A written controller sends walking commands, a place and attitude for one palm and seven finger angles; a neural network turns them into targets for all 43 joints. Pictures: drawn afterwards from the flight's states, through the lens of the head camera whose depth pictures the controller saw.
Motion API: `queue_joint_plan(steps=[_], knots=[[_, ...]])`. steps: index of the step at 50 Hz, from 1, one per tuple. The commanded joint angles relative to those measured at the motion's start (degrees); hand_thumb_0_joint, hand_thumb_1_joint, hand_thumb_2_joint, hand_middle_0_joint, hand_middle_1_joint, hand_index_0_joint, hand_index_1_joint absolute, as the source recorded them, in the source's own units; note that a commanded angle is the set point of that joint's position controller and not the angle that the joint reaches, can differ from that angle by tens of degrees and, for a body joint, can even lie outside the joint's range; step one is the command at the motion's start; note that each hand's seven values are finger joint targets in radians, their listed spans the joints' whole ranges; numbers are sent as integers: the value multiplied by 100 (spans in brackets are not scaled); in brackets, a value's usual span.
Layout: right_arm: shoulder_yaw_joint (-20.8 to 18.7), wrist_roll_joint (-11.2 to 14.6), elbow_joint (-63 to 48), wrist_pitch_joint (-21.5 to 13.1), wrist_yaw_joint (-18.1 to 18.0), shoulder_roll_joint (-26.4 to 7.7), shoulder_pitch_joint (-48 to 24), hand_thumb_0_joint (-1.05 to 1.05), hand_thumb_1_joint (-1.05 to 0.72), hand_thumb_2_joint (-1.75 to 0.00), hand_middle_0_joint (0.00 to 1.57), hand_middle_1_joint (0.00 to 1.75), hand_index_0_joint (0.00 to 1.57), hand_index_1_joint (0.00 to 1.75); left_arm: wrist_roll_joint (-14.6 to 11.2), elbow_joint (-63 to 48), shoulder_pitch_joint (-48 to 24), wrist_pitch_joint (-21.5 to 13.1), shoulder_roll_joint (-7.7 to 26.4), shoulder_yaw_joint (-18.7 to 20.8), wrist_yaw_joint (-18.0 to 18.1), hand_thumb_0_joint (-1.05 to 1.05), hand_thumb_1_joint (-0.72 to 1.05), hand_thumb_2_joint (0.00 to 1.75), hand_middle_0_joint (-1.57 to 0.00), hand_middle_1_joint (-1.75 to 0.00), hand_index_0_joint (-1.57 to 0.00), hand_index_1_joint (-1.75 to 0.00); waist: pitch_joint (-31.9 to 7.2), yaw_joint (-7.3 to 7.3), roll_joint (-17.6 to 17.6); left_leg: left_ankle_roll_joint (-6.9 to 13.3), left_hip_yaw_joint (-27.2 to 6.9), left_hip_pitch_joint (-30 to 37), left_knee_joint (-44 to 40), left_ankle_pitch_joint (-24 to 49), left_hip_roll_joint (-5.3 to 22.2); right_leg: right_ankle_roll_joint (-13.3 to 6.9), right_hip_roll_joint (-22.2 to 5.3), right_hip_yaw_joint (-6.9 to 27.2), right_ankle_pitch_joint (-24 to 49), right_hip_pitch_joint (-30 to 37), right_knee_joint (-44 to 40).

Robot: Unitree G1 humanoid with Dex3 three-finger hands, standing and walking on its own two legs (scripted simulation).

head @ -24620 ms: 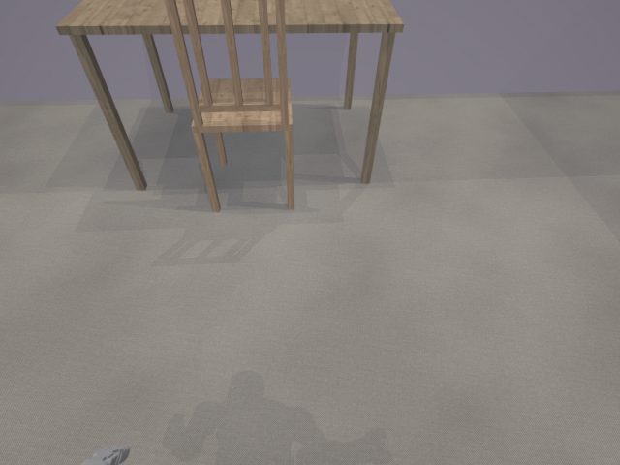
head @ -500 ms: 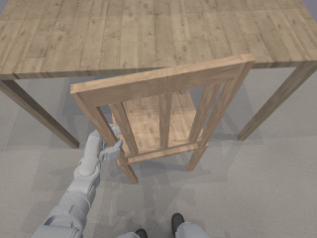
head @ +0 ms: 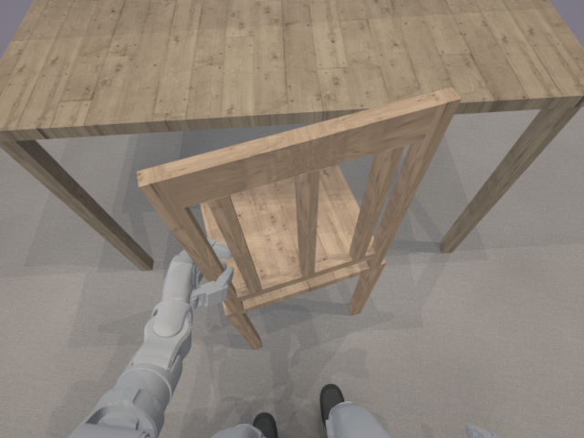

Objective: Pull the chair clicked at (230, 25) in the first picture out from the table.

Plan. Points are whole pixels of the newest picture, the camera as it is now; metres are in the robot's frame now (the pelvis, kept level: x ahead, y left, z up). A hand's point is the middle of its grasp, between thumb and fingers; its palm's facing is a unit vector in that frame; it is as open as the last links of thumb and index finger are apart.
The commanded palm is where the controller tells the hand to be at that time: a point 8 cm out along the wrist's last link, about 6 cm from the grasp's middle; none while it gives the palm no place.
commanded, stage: step backward, pulling the chair out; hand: left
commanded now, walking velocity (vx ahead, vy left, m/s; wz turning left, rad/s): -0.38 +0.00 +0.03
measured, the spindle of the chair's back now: (306, 232) +0.41 -0.03 -0.05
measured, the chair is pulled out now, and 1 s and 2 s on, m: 0.09 0.09 0.12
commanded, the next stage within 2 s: none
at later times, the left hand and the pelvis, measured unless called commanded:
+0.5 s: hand (219, 285) +0.33 +0.11 -0.07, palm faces -0.07 -0.97 -0.24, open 5.8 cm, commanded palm +0.33 +0.16 -0.06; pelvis +0.00 -0.01 +0.00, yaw +1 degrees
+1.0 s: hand (220, 284) +0.33 +0.11 -0.07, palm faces -0.04 -0.97 -0.24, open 5.8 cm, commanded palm +0.33 +0.16 -0.07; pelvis +0.00 -0.01 +0.00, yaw +0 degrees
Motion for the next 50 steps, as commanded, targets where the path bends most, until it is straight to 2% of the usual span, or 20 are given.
queue_joint_plan(steps=[1, 3, 4, 8, 12, 14, 18, 19, 23, 24, 28, 29, 32, 34, 38, 41, 44, 46, 48, 50], knots=[[-242, -67, -400, -274, -93, -734, 307, 0, -90, -90, 20, 30, 20, 30, 225, -984, -1644, -315, 1258, 243, 145, 0, 90, 90, -50, -145, -50, -145, -2115, 154, 225, -1, -601, 979, -345, -35, 782, 65, -290, -35, -443, 624, -84], [-246, -65, -304, -352, -101, -706, 392, 0, -90, -90, 20, 30, 20, 30, 240, -908, -1727, -383, 1254, 239, 140, 0, 90, 90, -50, -145, -50, -145, -2187, 123, 80, -63, -496, 1110, -137, -85, 629, 51, -386, 76, -318, 534, -300], [-266, -77, -227, -374, -116, -748, 435, 0, -90, -90, 20, 30, 20, 30, 262, -795, -1696, -401, 1462, 396, 163, 0, 90, 90, -50, -145, -50, -145, -2172, 112, -25, -86, -498, 1157, -46, -69, 570, 51, -420, 157, -245, 481, -418], [-263, -76, -106, -489, -107, -706, 508, 0, -90, -90, 20, 30, 20, 30, 298, -641, -1799, -520, 1386, 341, 167, 0, 90, 90, -50, -145, -50, -145, -2310, 59, -269, -113, -400, 1205, 143, -136, 431, 108, -565, 262, -159, 505, -589], [-241, -58, -76, -520, -114, -710, 473, 0, -90, -90, 20, 30, 20, 30, 311, -609, -1818, -566, 1376, 320, 190, 0, 90, 90, -50, -145, -50, -145, -2411, 76, -178, -104, -377, 1150, 106, -104, 416, 224, -594, 239, -102, 658, -584], [-264, -59, -77, -512, -127, -755, 466, 0, -90, -90, 20, 30, 20, 30, 335, -566, -1755, -567, 1612, 501, 228, 0, 90, 90, -50, -145, -50, -145, -2388, 86, -217, -91, -362, 1113, 142, -139, 380, 297, -612, 289, -131, 667, -651], [-245, -29, -131, -496, -120, -721, 424, 0, -90, -90, 20, 30, 20, 30, 323, -611, -1780, -558, 1453, 360, 214, 0, 90, 90, -50, -145, -50, -145, -2459, 88, -303, -105, -335, 1040, 100, -145, 354, 314, -683, 287, 0, 909, -657], [-268, -21, -127, -477, -128, -781, 435, 0, -90, -90, 20, 30, 20, 30, 333, -598, -1721, -542, 1628, 487, 235, 0, 90, 90, -50, -145, -50, -145, -2448, 100, -289, -96, -355, 1041, 102, -156, 343, 334, -681, 307, -34, 891, -686], [-237, -7, -233, -446, -122, -747, 390, 0, -90, -90, 20, 30, 20, 30, 313, -694, -1706, -519, 1423, 294, 206, 0, 90, 90, -50, -145, -50, -145, -2382, 112, -176, -91, -351, 1004, 5, -269, 362, 302, -685, 267, -282, 925, -734], [-264, -15, -208, -434, -133, -804, 409, 0, -90, -90, 20, 30, 20, 30, 331, -675, -1604, -509, 1583, 428, 221, 0, 90, 90, -50, -145, -50, -145, -2380, 119, -159, -86, -410, 1043, -45, -254, 379, 303, -634, 231, -347, 898, -748], [-219, -10, -332, -426, -135, -763, 373, 0, -90, -90, 20, 30, 20, 30, 297, -820, -1572, -484, 1331, 215, 176, 0, 90, 90, -50, -145, -50, -145, -2355, 139, -6, -56, -497, 1047, -187, -189, 501, 209, -529, 103, -505, 871, -602], [-250, -21, -308, -417, -151, -835, 391, 0, -90, -90, 20, 30, 20, 30, 316, -782, -1459, -469, 1492, 341, 194, 0, 90, 90, -50, -145, -50, -145, -2322, 153, 143, -45, -559, 1061, -248, -172, 546, 198, -464, 74, -537, 829, -572], [-211, -45, -366, -431, -152, -784, 352, 0, -90, -90, 20, 30, 20, 30, 295, -888, -1494, -438, 1238, 161, 163, 0, 90, 90, -50, -145, -50, -145, -2360, 165, 375, -24, -698, 1092, -413, 272, 779, 114, -293, -139, -281, 858, -119], [-221, -72, -376, -426, -180, -813, 339, 0, -90, -90, 20, 30, 20, 30, 291, -872, -1469, -398, 1347, 275, 179, 0, 90, 90, -50, -145, -50, -145, -2310, 192, 395, 31, -836, 957, -510, 453, 944, 87, -209, -176, -282, 912, 177], [-204, -132, -380, -443, -185, -691, 257, 0, -90, -90, 20, 30, 20, 30, 272, -1011, -1758, -362, 1207, 206, 164, 0, 90, 90, -50, -145, -50, -145, -2227, 207, 444, 68, -804, 830, -372, 714, 1118, 13, -276, -102, -84, 987, 556], [-209, -135, -301, -449, -216, -666, 303, 0, -90, -90, 20, 30, 20, 30, 239, -926, -1878, -346, 1300, 275, 177, 0, 90, 90, -50, -145, -50, -145, -2140, 195, 132, -18, -681, 760, -51, 398, 915, -40, -453, 172, 338, 959, 325], [-265, -128, -146, -476, -225, -674, 502, 0, -90, -90, 20, 30, 20, 30, 263, -688, -1925, -409, 1564, 425, 200, 0, 90, 90, -50, -145, -50, -145, -2099, 81, -559, -166, -405, 1005, 602, -634, 326, -98, -900, 810, 172, 514, -589], [-278, -90, -65, -489, -159, -639, 564, 0, -90, -90, 20, 30, 20, 30, 291, -508, -1897, -420, 1445, 373, 203, 0, 90, 90, -50, -145, -50, -145, -2351, 88, -719, -193, -322, 970, 988, -1242, 47, -52, -1220, 1077, 18, 732, -1045], [-277, -63, -49, -497, -121, -672, 470, 0, -90, -90, 20, 30, 20, 30, 333, -401, -1856, -392, 1404, 380, 205, 0, 90, 90, -50, -145, -50, -145, -2462, 157, -831, -176, -484, 680, 1325, -1508, -31, -37, -1335, 1095, 108, 1074, -1151], [-262, -50, 1, -490, -120, -730, 465, 0, -90, -90, 20, 30, 20, 30, 345, -426, -1809, -338, 1434, 403, 205, 0, 90, 90, -50, -145, -50, -145, -2691, 148, -625, -190, -698, 624, 1135, -1278, 13, -167, -1407, 951, 873, 1455, -870]])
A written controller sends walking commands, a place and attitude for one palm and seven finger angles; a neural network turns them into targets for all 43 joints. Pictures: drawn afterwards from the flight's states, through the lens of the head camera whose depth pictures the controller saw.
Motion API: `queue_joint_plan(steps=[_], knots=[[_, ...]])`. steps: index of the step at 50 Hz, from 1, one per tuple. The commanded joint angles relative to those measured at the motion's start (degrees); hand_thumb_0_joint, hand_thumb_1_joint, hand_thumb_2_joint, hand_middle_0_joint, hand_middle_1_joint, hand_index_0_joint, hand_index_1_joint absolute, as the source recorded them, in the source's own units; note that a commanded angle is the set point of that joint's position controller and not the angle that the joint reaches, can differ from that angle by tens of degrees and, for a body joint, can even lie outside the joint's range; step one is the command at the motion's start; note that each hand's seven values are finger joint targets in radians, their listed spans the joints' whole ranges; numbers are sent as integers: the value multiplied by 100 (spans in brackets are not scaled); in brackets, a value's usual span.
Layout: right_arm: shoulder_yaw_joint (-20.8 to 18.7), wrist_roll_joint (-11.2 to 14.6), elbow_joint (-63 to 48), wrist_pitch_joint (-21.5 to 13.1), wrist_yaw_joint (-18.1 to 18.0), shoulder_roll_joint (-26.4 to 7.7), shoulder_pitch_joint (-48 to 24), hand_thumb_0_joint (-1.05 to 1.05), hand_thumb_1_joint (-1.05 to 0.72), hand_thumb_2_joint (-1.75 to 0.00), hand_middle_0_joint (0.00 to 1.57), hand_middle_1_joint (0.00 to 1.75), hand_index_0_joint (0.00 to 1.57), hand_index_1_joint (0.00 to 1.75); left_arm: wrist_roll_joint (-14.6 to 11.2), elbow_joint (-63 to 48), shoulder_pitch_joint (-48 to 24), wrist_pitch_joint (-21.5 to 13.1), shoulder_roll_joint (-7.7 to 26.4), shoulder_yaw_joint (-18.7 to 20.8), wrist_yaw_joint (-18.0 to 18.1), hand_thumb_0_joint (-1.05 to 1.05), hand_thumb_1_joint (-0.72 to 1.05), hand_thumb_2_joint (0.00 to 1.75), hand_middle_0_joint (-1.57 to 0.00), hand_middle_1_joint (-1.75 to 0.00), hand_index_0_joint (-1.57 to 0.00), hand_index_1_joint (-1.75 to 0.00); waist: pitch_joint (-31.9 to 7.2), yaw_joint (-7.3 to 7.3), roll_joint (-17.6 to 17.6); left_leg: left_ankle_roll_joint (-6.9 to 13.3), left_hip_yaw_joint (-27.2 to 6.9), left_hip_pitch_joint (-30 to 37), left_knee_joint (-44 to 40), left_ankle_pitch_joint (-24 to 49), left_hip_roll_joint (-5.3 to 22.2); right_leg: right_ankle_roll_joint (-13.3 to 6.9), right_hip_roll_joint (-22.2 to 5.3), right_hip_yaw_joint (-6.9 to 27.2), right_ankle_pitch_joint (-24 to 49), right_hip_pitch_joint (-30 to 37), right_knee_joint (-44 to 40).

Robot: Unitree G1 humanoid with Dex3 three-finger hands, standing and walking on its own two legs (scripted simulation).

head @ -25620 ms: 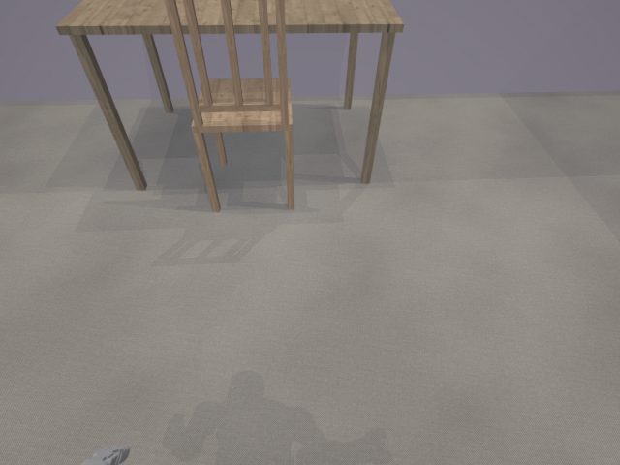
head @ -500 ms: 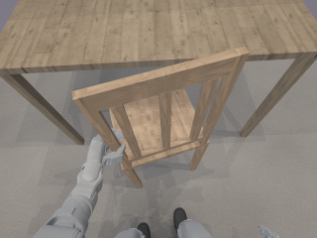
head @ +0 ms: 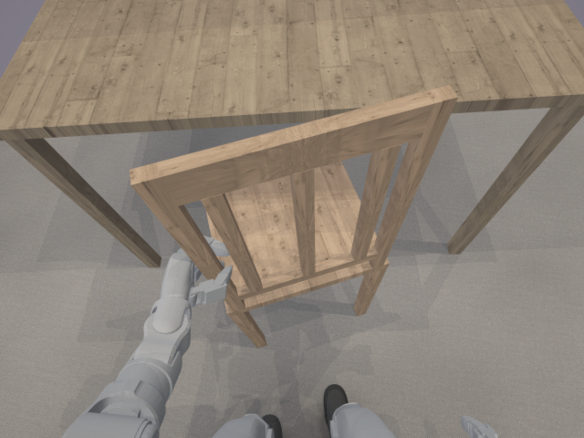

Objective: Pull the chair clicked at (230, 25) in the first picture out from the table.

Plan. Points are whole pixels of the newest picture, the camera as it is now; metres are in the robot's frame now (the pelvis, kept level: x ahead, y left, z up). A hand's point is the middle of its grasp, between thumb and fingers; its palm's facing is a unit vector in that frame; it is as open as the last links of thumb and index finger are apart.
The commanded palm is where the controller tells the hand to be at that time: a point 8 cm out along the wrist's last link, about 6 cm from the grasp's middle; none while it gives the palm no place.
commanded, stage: step backward, pulling the chair out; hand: left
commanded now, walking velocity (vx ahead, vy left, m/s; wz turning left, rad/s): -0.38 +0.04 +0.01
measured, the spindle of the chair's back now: (305, 231) +0.41 -0.02 -0.05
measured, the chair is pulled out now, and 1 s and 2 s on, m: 0.09 0.12 0.19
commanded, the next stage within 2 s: none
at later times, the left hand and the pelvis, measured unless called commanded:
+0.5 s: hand (220, 288) +0.33 +0.12 -0.07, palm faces -0.02 -0.98 -0.22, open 5.8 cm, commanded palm +0.30 +0.18 -0.07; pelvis -0.03 +0.00 +0.00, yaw +2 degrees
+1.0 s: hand (218, 307) +0.30 +0.12 -0.07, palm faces -0.10 -0.97 -0.23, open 5.7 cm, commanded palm +0.28 +0.17 -0.06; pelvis -0.05 +0.01 -0.01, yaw +1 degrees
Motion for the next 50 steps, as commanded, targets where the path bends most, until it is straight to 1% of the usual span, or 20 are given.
queue_joint_plan(steps=[1, 5, 9, 13, 16, 19, 22, 24, 27, 28, 29, 30, 33, 35, 39, 42, 44, 46, 49, 50], knots=[[-274, 5, -319, -154, -61, -817, 666, 0, -90, -90, 20, 30, 20, 30, 220, -953, -1563, -110, 1382, 198, 159, 0, 90, 90, -50, -145, -50, -145, -2811, -10, -797, 6, -404, 964, -52, 208, 24, -10, -1464, 902, 1114, 1532, -583], [-291, -1, -521, -48, -89, -939, 496, 0, -90, -90, 20, 30, 20, 30, 178, -1111, -1266, -73, 1238, 123, 163, 0, 90, 90, -50, -145, -50, -145, -2647, 73, -229, 248, -845, 1092, -1047, 2352, 710, 467, -450, 30, 737, 1397, 289], [-254, -109, -766, 57, -101, -852, 265, 0, -90, -90, 20, 30, 20, 30, 118, -1604, -1347, 41, 1159, 49, 103, 0, 90, 90, -50, -145, -50, -145, -2382, 154, 777, 351, -1033, 876, -1320, 2635, 1112, 160, -408, 15, -79, 1379, 980], [-258, -115, -888, 138, -76, -766, 285, 0, -90, -90, 20, 30, 20, 30, 40, -1766, -1426, 175, 1165, 102, 98, 0, 90, 90, -50, -145, -50, -145, -2235, 167, 216, 209, -770, 615, -759, 2315, 976, -18, -744, 418, 937, 1720, 791], [-312, -46, -766, 150, -85, -757, 626, 0, -90, -90, 20, 30, 20, 30, 5, -1561, -1499, 219, 1311, 137, 102, 0, 90, 90, -50, -145, -50, -145, -2390, 21, -990, -106, -288, 759, 434, -166, -32, -281, -1715, 1499, 1312, 1444, -559], [-364, -2, -674, 109, 2, -818, 590, 0, -90, -90, 20, 30, 20, 30, 99, -1127, -1358, 321, 1358, 260, 102, 0, 90, 90, -50, -145, -50, -145, -2428, 204, -1129, -64, -654, 306, 1909, -1384, -263, -432, -2190, 1923, 660, 1495, -1198], [-187, 43, -638, 65, 55, -714, 555, 0, -90, -90, 20, 30, 20, 30, 106, -1312, -1451, 381, 1102, 108, 115, 0, 90, 90, -50, -145, -50, -145, -2931, 21, -653, -94, -721, 563, 753, -843, -51, -539, -1932, 1097, 1608, 2054, -513], [-143, 48, -599, 123, 22, -806, 514, 0, -90, -90, 20, 30, 20, 30, 32, -1378, -1118, 403, 1244, 128, 170, 0, 90, 90, -50, -145, -50, -145, -2889, -11, -233, -96, -550, 840, -485, -47, -61, -290, -1671, 760, 1545, 2100, -232], [-233, -39, -899, 226, -34, -980, 393, 0, -90, -90, 20, 30, 20, 30, 34, -1842, -1002, 456, 1047, 39, 119, 0, 90, 90, -50, -145, -50, -145, -2677, 118, 326, 244, -1228, 574, -1141, 1878, 824, 277, -567, -49, 886, 1908, 632], [-260, -33, -969, 259, -17, -914, 448, 0, -90, -90, 20, 30, 20, 30, 41, -1922, -1030, 466, 932, 28, 95, 0, 90, 90, -50, -145, -50, -145, -2803, 121, -137, 201, -902, 707, -863, 2188, 818, 391, -498, -15, 1115, 2042, 582], [-306, 9, -1031, 284, 22, -917, 488, 0, -90, -90, 20, 30, 20, 30, -22, -1952, -894, 443, 988, 10, 61, 0, 90, 90, -50, -145, -50, -145, -2801, 79, -499, 224, -703, 555, -1020, 1376, 814, 426, -579, 56, 213, 2141, 323], [-226, -33, -1166, 280, -8, -795, 255, 0, -90, -90, 20, 30, 20, 30, -30, -2272, -1040, 446, 844, -172, 10, 0, 90, 90, -50, -145, -50, -145, -2658, 136, -45, 197, -634, 379, -1225, 878, 790, 287, -644, 86, -183, 2110, 479], [-230, -67, -1153, 274, -77, -797, 185, 0, -90, -90, 20, 30, 20, 30, 20, -2244, -1209, 450, 898, -64, 66, 0, 90, 90, -50, -145, -50, -145, -2227, 147, 236, 178, -609, 30, -1137, 1084, 867, 168, -613, 149, 141, 1921, 938], [-262, -68, -1076, 273, -102, -770, 324, 0, -90, -90, 20, 30, 20, 30, 23, -2130, -1254, 471, 1013, 32, 86, 0, 90, 90, -50, -145, -50, -145, -2204, 133, -152, 99, -512, 122, -828, 902, 720, 87, -779, 402, 359, 1803, 697], [-334, -29, -701, 117, -81, -726, 794, 0, -90, -90, 20, 30, 20, 30, 81, -1502, -1505, 353, 1274, 179, 93, 0, 90, 90, -50, -145, -50, -145, -2287, 13, -1483, -76, -175, 822, 517, -577, -118, -200, -1598, 1331, 99, 1095, -985], [-252, -1, -552, 14, -21, -706, 803, 0, -90, -90, 20, 30, 20, 30, 183, -1182, -1607, 329, 1106, 81, 81, 0, 90, 90, -50, -145, -50, -145, -2686, 43, -1236, -27, -347, 778, 643, -675, -68, -194, -1651, 1026, 158, 1454, -936], [-216, 1, -439, -5, -39, -815, 813, 0, -90, -90, 20, 30, 20, 30, 174, -1105, -1481, 320, 1109, 13, 107, 0, 90, 90, -50, -145, -50, -145, -2709, -28, -643, 20, -415, 1024, -619, -20, 126, -93, -1406, 593, 316, 1498, -494], [-222, -57, -705, 42, -92, -961, 632, 0, -90, -90, 20, 30, 20, 30, 142, -1327, -1360, 236, 883, -123, 61, 0, 90, 90, -50, -145, -50, -145, -2562, 15, 442, 275, -1073, 752, -1449, 1286, 810, 313, -474, -173, 187, 1399, 695], [-218, -172, -956, 94, -48, -807, 277, 0, -90, -90, 20, 30, 20, 30, 69, -1926, -1466, 272, 844, -88, 20, 0, 90, 90, -50, -145, -50, -145, -2271, 204, 1164, 458, -1071, 390, -1508, 2084, 1344, 210, -327, -163, -738, 1378, 1727], [-195, -181, -954, 104, -44, -737, 222, 0, -90, -90, 20, 30, 20, 30, 56, -1904, -1597, 340, 730, -156, 24, 0, 90, 90, -50, -145, -50, -145, -1917, 195, 1042, 476, -1067, 384, -1342, 2601, 1444, 149, -346, -135, -964, 1178, 1835]])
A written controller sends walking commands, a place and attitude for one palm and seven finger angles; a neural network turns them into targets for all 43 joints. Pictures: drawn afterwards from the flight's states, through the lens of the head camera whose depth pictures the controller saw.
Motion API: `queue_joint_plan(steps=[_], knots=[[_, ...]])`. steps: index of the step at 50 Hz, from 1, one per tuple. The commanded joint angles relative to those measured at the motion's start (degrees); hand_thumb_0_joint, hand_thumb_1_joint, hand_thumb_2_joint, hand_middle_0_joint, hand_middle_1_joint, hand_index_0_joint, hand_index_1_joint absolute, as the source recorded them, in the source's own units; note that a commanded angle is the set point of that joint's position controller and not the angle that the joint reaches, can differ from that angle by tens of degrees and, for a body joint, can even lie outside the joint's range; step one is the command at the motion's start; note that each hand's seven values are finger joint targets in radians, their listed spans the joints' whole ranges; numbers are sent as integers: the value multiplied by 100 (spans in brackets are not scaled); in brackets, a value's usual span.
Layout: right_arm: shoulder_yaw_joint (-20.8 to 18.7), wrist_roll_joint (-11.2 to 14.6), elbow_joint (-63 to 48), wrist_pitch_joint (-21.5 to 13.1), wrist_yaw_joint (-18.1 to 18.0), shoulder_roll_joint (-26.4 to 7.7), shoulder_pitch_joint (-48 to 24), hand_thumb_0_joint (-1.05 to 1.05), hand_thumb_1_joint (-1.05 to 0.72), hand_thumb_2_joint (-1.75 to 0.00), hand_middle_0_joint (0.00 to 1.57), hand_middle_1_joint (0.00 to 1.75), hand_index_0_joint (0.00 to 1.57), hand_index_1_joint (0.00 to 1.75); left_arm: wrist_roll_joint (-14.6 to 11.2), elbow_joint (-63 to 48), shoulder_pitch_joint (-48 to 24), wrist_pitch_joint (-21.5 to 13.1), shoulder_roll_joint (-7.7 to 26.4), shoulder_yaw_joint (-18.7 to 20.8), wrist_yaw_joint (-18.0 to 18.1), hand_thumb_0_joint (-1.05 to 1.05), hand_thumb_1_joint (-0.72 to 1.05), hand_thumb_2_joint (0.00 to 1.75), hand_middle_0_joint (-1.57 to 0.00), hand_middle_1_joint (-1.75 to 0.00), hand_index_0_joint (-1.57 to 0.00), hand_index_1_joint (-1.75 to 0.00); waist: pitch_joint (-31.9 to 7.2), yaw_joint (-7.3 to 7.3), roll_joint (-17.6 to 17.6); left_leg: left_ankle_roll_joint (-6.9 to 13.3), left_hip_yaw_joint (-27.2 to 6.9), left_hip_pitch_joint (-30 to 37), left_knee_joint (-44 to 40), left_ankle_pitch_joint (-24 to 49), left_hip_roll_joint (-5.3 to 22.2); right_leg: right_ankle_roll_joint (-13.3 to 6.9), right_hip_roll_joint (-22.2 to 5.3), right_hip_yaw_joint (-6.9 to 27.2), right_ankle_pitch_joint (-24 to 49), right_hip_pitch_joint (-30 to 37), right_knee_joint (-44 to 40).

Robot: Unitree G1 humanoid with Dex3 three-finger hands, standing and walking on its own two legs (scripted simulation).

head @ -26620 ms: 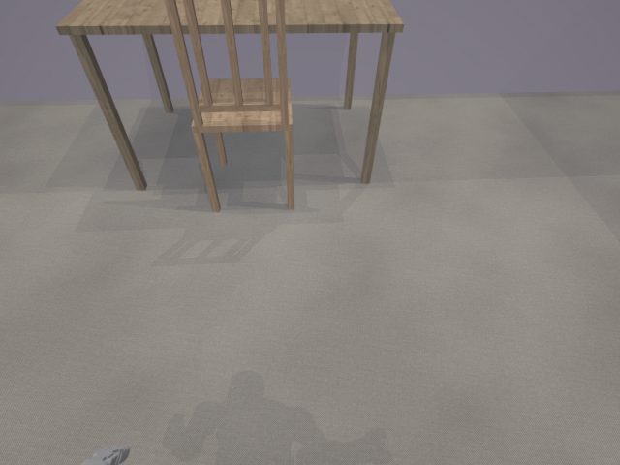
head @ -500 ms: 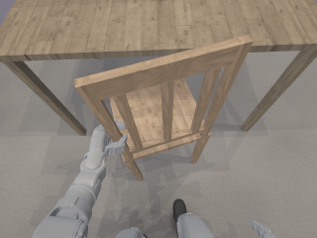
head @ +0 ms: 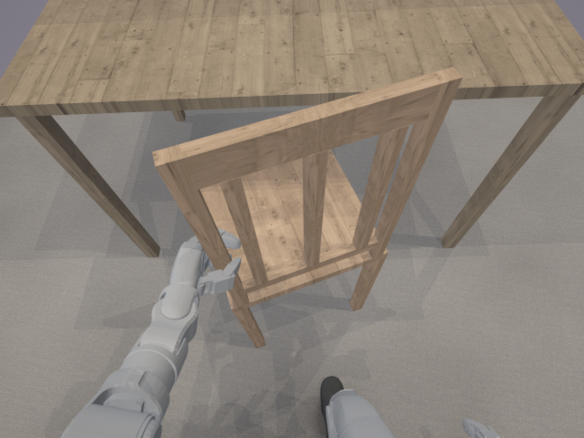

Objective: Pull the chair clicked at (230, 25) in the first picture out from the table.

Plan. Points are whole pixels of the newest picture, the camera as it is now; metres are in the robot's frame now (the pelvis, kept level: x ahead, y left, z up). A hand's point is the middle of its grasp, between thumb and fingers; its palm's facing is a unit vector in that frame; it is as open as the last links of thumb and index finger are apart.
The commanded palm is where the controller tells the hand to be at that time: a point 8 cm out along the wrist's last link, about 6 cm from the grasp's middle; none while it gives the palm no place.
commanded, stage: step backward, pulling the chair out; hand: left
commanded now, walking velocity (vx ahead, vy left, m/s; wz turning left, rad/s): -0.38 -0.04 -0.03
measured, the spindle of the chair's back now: (312, 219) +0.43 -0.04 -0.04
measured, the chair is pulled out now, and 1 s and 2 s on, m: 0.12 0.19 0.33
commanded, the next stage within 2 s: none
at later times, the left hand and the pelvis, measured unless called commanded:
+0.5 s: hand (230, 310) +0.29 +0.09 -0.06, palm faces -0.15 -0.96 -0.24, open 5.8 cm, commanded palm +0.29 +0.14 -0.05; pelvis -0.04 +0.00 +0.00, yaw -2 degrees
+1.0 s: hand (232, 329) +0.26 +0.09 -0.06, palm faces -0.12 -0.96 -0.24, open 5.8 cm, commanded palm +0.26 +0.13 -0.05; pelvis -0.07 -0.01 +0.01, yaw -2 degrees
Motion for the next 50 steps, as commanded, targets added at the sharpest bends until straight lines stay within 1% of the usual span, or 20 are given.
queue_joint_plan(steps=[1, 4, 6, 8, 11, 14, 18, 20, 23, 27, 29, 32, 35, 38, 40, 42, 45, 48, 49, 50], knots=[[-243, -131, -592, -123, -41, -662, 124, 0, -90, -90, 20, 30, 20, 30, -6, -1436, -1502, -280, 694, 161, 44, 0, 90, 90, -50, -145, -50, -145, -1827, 270, 903, 343, -887, 0, -807, 2980, 1684, -55, -70, -32, -587, 1761, 1020], [-354, -105, -423, -118, -51, -712, 456, 0, -90, -90, 20, 30, 20, 30, 35, -1167, -1825, -209, 922, 268, 104, 0, 90, 90, -50, -145, -50, -145, -2185, 88, -593, -196, -405, 511, 670, 3442, 1153, -392, -726, 580, 3203, 2380, 16], [-432, -21, -316, -142, -55, -743, 551, 0, -90, -90, 20, 30, 20, 30, -12, -809, -1649, -201, 992, 415, 96, 0, 90, 90, -50, -145, -50, -145, -2787, 149, -1312, -373, -267, -277, 1765, -301, 419, -696, -1640, 1434, 5522, 3405, -276], [-365, 8, -338, -200, -15, -684, 180, 0, -90, -90, 20, 30, 20, 30, 42, -621, -1610, -149, 1023, 430, 53, 0, 90, 90, -50, -145, -50, -145, -2453, 359, -844, -251, -681, -643, 2228, -1457, 364, -558, -1909, 1318, 3682, 2780, -646], [-210, 56, -258, -185, -7, -636, 194, 0, -90, -90, 20, 30, 20, 30, 47, -788, -1374, -44, 940, 304, 112, 0, 90, 90, -50, -145, -50, -145, -2792, 241, -210, -282, -554, -407, 1194, -1112, 384, -677, -1781, 1081, 2846, 2881, -608], [-183, 69, -247, -112, -51, -702, 234, 0, -90, -90, 20, 30, 20, 30, -57, -1027, -847, 39, 990, 285, 177, 0, 90, 90, -50, -145, -50, -145, -3077, 162, -303, -278, -240, 200, 96, -224, 383, -423, -1574, 807, 2327, 2900, -606], [-314, -16, -668, 17, -76, -844, 28, 0, -90, -90, 20, 30, 20, 30, -32, -1756, -719, 12, 672, 97, 109, 0, 90, 90, -50, -145, -50, -145, -2665, 166, -47, 133, -600, 153, -736, 1344, 1111, 287, -362, 17, 716, 2548, -279], [-279, -33, -844, 35, -38, -721, -161, 0, -90, -90, 20, 30, 20, 30, -44, -1964, -694, -37, 602, -29, 58, 0, 90, 90, -50, -145, -50, -145, -2441, 230, 483, 215, -441, -235, -1132, 683, 1296, 196, -260, -79, -582, 2488, 53], [-279, -77, -888, -24, -55, -685, -241, 0, -90, -90, 20, 30, 20, 30, 0, -2007, -983, -42, 614, 31, 107, 0, 90, 90, -50, -145, -50, -145, -1960, 289, 983, 248, -402, -774, -1105, 898, 1489, 85, -116, -182, -447, 2316, 846], [-319, -68, -653, -93, -122, -632, 23, 0, -90, -90, 20, 30, 20, 30, 34, -1668, -1511, -75, 809, 78, 114, 0, 90, 90, -50, -145, -50, -145, -1941, 150, -231, -27, 37, -331, -343, 638, 1043, -9, -576, 285, 315, 1951, 60], [-282, -40, -464, -187, -120, -589, 110, 0, -90, -90, 20, 30, 20, 30, 41, -1247, -1521, -114, 1038, 181, 130, 0, 90, 90, -50, -145, -50, -145, -1416, 204, -589, -63, 108, -332, 259, -937, 606, -229, -1052, 894, -1334, 960, -1037], [-274, 25, -184, -329, -38, -536, 461, 0, -90, -90, 20, 30, 20, 30, 94, -531, -1321, -150, 1120, 336, 165, 0, 90, 90, -50, -145, -50, -145, -2006, 305, -1426, -102, -10, 103, 1848, -1143, 114, -267, -1490, 1314, -2026, 1006, -2201], [-165, 37, -58, -420, 6, -571, 476, 0, -90, -90, 20, 30, 20, 30, 113, -284, -1348, -113, 961, 292, 188, 0, 90, 90, -50, -145, -50, -145, -2399, 221, -1058, -121, -236, 191, 1382, -1027, 241, -448, -1493, 874, -1238, 1416, -1737], [-102, 33, -42, -465, 16, -598, 580, 0, -90, -90, 20, 30, 20, 30, 43, -306, -1273, -205, 815, 161, 174, 0, 90, 90, -50, -145, -50, -145, -2389, 93, -678, -77, 2, 518, -134, -545, 235, -188, -1195, 515, -1234, 1455, -1496], [-164, -24, -173, -426, -1, -905, 566, 0, -90, -90, 20, 30, 20, 30, -7, -498, -1001, -231, 738, 121, 168, 0, 90, 90, -50, -145, -50, -145, -2083, 122, 469, 294, -958, -134, -1580, -622, 993, 69, -473, 102, -1291, 1606, -443], [-199, -106, -547, -377, 12, -821, 136, 0, -90, -90, 20, 30, 20, 30, -54, -1003, -972, -200, 503, 8, 121, 0, 90, 90, -50, -145, -50, -145, -1854, 276, 1746, 786, -1627, -1060, -1788, 586, 2036, 124, 164, -260, -1295, 1829, 2055], [-281, -190, -430, -370, 111, -605, 86, 0, -90, -90, 20, 30, 20, 30, -101, -1531, -1326, -82, 424, 118, 56, 0, 90, 90, -50, -145, -50, -145, -1787, 299, 515, 733, -1225, 1175, -520, 4950, 2212, 15, 108, 63, -1773, 679, 1856], [-386, -128, -246, -439, 239, -726, 570, 0, -90, -90, 20, 30, 20, 30, 45, -1266, -1499, -80, 359, 28, 40, 0, 90, 90, -50, -145, -50, -145, -2196, 177, 301, -34, -632, 2214, 967, 5757, 1650, -248, -61, -313, 695, 1772, -1090], [-361, -124, -238, -427, 237, -766, 661, 0, -90, -90, 20, 30, 20, 30, 129, -1127, -1677, -109, 499, -15, 20, 0, 90, 90, -50, -145, -50, -145, -2284, 143, 49, -177, -396, 1263, 1341, 4675, 1359, -417, -421, 17, 2783, 2870, -1053], [-330, -86, -285, -373, 186, -701, 584, 0, -90, -90, 20, 30, 20, 30, 122, -1014, -1830, -172, 545, -91, -13, 0, 90, 90, -50, -145, -50, -145, -2234, 122, -565, -338, -217, -64, 1687, 1765, 928, -799, -1215, 804, 4840, 3802, -603]])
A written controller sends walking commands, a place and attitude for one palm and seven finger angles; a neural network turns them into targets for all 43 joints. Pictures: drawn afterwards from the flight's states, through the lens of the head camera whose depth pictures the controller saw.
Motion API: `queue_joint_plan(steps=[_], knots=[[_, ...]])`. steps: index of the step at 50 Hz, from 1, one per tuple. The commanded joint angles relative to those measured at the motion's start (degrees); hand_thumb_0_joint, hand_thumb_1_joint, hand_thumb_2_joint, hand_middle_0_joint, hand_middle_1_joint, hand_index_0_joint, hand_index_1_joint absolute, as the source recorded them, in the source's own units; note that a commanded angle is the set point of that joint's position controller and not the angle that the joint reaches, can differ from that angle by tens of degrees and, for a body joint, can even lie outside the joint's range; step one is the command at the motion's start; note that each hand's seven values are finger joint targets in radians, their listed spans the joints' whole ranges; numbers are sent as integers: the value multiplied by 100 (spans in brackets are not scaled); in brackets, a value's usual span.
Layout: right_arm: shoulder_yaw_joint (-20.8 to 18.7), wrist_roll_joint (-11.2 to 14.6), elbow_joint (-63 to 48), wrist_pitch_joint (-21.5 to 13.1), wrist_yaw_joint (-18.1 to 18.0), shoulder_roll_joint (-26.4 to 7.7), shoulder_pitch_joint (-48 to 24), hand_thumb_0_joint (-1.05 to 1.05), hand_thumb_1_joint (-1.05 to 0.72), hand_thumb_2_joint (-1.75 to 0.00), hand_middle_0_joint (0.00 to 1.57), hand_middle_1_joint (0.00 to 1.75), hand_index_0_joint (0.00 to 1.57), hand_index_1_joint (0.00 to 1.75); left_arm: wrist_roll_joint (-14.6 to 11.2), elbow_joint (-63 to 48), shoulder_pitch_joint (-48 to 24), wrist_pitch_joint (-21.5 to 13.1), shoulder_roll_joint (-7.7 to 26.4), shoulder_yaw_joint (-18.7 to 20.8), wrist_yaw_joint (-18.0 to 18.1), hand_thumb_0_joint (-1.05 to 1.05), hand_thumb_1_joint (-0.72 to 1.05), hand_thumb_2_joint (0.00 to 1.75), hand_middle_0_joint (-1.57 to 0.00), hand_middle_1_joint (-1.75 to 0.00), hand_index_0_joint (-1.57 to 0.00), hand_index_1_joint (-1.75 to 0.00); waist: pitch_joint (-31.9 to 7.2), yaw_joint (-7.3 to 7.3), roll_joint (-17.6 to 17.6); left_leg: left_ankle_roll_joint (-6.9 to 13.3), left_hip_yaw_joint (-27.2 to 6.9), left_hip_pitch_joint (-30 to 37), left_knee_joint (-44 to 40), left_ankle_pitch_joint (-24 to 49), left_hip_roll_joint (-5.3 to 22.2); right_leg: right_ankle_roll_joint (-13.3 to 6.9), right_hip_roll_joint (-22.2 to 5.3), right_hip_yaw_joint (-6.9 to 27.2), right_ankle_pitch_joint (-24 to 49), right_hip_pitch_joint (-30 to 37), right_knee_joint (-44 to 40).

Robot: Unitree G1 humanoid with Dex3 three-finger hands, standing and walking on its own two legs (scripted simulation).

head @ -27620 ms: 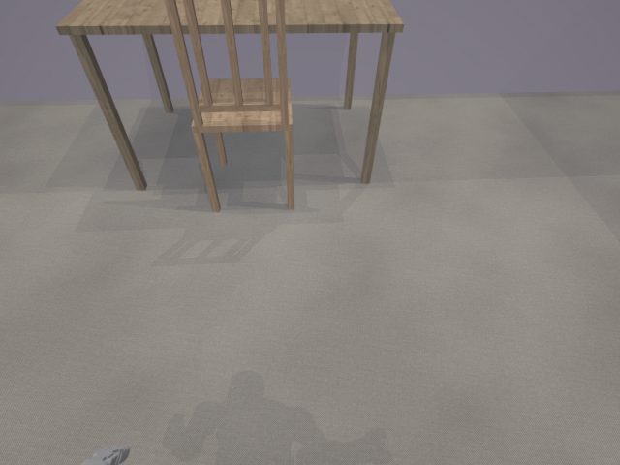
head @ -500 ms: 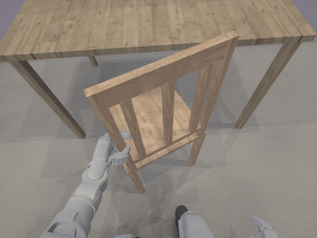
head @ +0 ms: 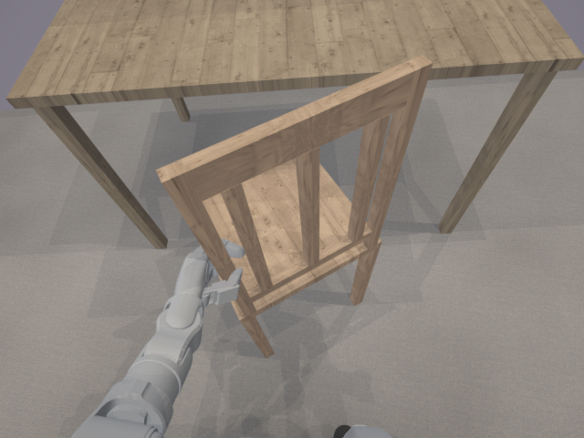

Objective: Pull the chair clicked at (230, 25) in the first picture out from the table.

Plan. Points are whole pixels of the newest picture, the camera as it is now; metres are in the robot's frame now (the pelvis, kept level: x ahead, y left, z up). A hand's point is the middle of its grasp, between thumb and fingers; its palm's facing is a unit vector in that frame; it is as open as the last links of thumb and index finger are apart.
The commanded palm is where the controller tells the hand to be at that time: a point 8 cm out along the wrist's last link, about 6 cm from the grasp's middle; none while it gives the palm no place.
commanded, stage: step backward, pulling the chair out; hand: left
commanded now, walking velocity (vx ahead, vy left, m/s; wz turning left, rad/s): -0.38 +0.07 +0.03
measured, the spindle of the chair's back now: (309, 217) +0.45 -0.02 -0.05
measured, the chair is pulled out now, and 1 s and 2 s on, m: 0.19 0.33 0.45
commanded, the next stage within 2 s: stop walking, hand still on the chair in 1.54 s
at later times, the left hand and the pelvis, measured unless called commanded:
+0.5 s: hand (228, 333) +0.26 +0.11 -0.06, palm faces -0.20 -0.96 -0.20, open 6.0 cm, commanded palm +0.26 +0.16 -0.06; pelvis -0.07 +0.03 +0.00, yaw -2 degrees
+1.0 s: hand (225, 388) +0.19 +0.10 -0.06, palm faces -0.14 -0.96 -0.24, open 6.1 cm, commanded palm +0.16 +0.16 -0.06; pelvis -0.17 +0.02 +0.00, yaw +1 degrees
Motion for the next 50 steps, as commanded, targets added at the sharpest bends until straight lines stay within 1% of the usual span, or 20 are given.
queue_joint_plan(steps=[1, 3, 6, 11, 16, 19, 20, 21, 23, 25, 28, 29, 30, 31, 32, 33, 34, 36, 44, 50], knots=[[-214, 20, -623, -174, -101, -774, -93, 0, -90, -90, 20, 30, 20, 30, 81, -632, -2011, -365, 790, 110, -26, 0, 90, 90, -50, -145, -50, -145, -2101, 118, -1142, -179, -417, -843, 1606, -690, 38, -959, -2163, 1622, 6289, 2430, -442], [-245, 89, -561, -235, -179, -812, -374, 0, -90, -90, 20, 30, 20, 30, 25, -590, -1906, -258, 1005, 364, 32, 0, 90, 90, -50, -145, -50, -145, -2308, 249, -1245, -65, -740, -1118, 1734, -1165, 43, -728, -2319, 1592, 6345, 2555, -150], [-47, 115, -562, -121, -207, -654, -623, 0, -90, -90, 20, 30, 20, 30, 26, -794, -1578, -205, 1062, 403, 150, 0, 90, 90, -50, -145, -50, -145, -2786, 220, -648, -162, -640, -993, 1135, -690, -72, -680, -2251, 1397, 5890, 2721, 35], [-55, 120, -804, 59, -247, -708, -811, 0, -90, -90, 20, 30, 20, 30, -59, -1330, -857, 15, 1033, 380, 177, 0, 90, 90, -50, -145, -50, -145, -2879, 254, -1369, -189, -479, -746, 900, -494, -207, -602, -2223, 1146, 5292, 2484, -77], [-58, 51, -1002, 144, -360, -696, -782, 0, -90, -90, 20, 30, 20, 30, -79, -1850, -572, 132, 687, 66, 92, 0, 90, 90, -50, -145, -50, -145, -2794, 69, -1658, -79, -71, 403, -699, 1012, 16, -107, -1497, 477, 3677, 1711, 7], [-213, -63, -1247, 121, -285, -928, -875, 0, -90, -90, 20, 30, 20, 30, -24, -2313, -823, 19, 367, -167, 13, 0, 90, 90, -50, -145, -50, -145, -2275, 98, 452, 730, -1156, 962, -1260, 3895, 1524, 372, -200, -101, -91, 178, 1224], [-235, -91, -1106, 103, -121, -811, -617, 0, -90, -90, 20, 30, 20, 30, 5, -2084, -802, -34, 122, -296, -34, 0, 90, 90, -50, -145, -50, -145, -2173, 32, 550, 911, -1100, 1192, -1292, 4379, 1621, 315, -13, 59, -1319, -239, 1710], [-230, -134, -1093, 21, -45, -715, -677, 0, -90, -90, 20, 30, 20, 30, 109, -2247, -1055, -51, 91, -387, -79, 0, 90, 90, -50, -145, -50, -145, -2025, 80, 786, 943, -971, 1375, -1166, 4658, 1626, 307, 74, -26, -1595, -566, 1828], [-207, -246, -915, -123, 40, -592, -606, 0, -90, -90, 20, 30, 20, 30, 146, -2361, -1638, -118, 154, -441, -148, 0, 90, 90, -50, -145, -50, -145, -2054, 77, 2008, 830, -549, 1825, -678, 5609, 1455, 195, -237, 80, -1251, -662, 1644], [-274, -231, -732, -190, 80, -666, -417, 0, -90, -90, 20, 30, 20, 30, 206, -1856, -1690, -105, 339, -271, -121, 0, 90, 90, -50, -145, -50, -145, -2023, -22, 1554, 632, -473, 2203, -418, 5571, 1401, 193, -254, 139, -830, -534, 949], [-245, -155, -663, -174, -59, -668, -521, 0, -90, -90, 20, 30, 20, 30, 259, -1328, -1698, -147, 546, -138, -149, 0, 90, 90, -50, -145, -50, -145, -1889, 31, 274, 453, -658, 1324, -102, 4251, 1373, 182, -290, 234, 450, 719, -587], [-221, -117, -657, -169, -117, -661, -471, 0, -90, -90, 20, 30, 20, 30, 315, -1244, -1714, -177, 761, -13, -149, 0, 90, 90, -50, -145, -50, -145, -1886, 50, -392, 274, -331, 781, 185, 3290, 975, 177, -460, 293, 1843, 1350, -940], [-188, -51, -688, -133, -189, -484, -512, 0, -90, -90, 20, 30, 20, 30, 323, -1185, -1758, -238, 924, -13, -152, 0, 90, 90, -50, -145, -50, -145, -1913, 3, -1730, -42, 344, 7, 886, 743, 183, 10, -1234, 902, 3649, 1775, -1069], [-268, 92, -700, -192, -234, -619, -692, 0, -90, -90, 20, 30, 20, 30, 176, -824, -1536, -227, 1129, 273, -109, 0, 90, 90, -50, -145, -50, -145, -2134, 173, -2818, -70, -86, -438, 2062, -986, -390, 140, -1749, 1422, 3754, 1535, -1145], [-238, 59, -578, -294, -236, -674, -841, 0, -90, -90, 20, 30, 20, 30, 167, -613, -1457, -228, 1032, 345, -91, 0, 90, 90, -50, -145, -50, -145, -2160, 230, -2762, -41, -577, -490, 2649, -898, -410, 486, -1698, 1085, 3667, 1322, -1007], [-173, 38, -528, -366, -227, -552, -905, 0, -90, -90, 20, 30, 20, 30, 175, -502, -1453, -301, 883, 314, -110, 0, 90, 90, -50, -145, -50, -145, -2126, 233, -2353, -91, -683, -638, 2676, -729, -296, 489, -1674, 933, 3303, 1310, -881], [-97, -25, -413, -420, -215, -473, -906, 0, -90, -90, 20, 30, 20, 30, 241, -470, -1419, -361, 861, 278, -113, 0, 90, 90, -50, -145, -50, -145, -2269, 214, -1667, -146, -681, -779, 2398, -583, -282, 172, -1675, 899, 3333, 1574, -728], [-27, 24, -395, -346, -191, -451, -794, 0, -90, -90, 20, 30, 20, 30, 150, -353, -1293, -409, 892, 369, -7, 0, 90, 90, -50, -145, -50, -145, -2513, 200, -1162, -239, -538, -853, 2240, -494, -303, -241, -1693, 941, 2915, 1860, -663], [-93, 161, -666, -119, -215, -748, -419, 0, -90, -90, 20, 30, 20, 30, -25, -518, -1016, -223, 709, 123, 174, 0, 90, 90, -50, -145, -50, -145, -2402, 256, -1233, -47, -345, -492, 1036, -810, -279, -301, -1986, 1403, 1981, 1766, -1214], [-120, 150, -765, 80, -266, -805, -21, 0, -90, -90, 20, 30, 20, 30, -66, -1089, -827, -247, 598, -120, 117, 0, 90, 90, -50, -145, -50, -145, -2773, -40, -910, 86, 172, 629, -1588, 388, 93, 169, -1389, 734, 1123, 1643, -1036]])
